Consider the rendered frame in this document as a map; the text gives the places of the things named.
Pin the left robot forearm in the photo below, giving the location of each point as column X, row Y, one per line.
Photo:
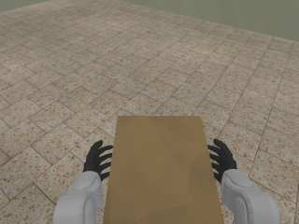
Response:
column 81, row 201

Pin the right robot forearm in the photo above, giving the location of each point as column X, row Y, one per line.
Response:
column 244, row 198

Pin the robot left hand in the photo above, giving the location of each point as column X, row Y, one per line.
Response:
column 93, row 160

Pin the robot right hand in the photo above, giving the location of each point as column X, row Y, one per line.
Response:
column 225, row 159

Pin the carton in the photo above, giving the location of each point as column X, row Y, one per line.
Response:
column 161, row 173

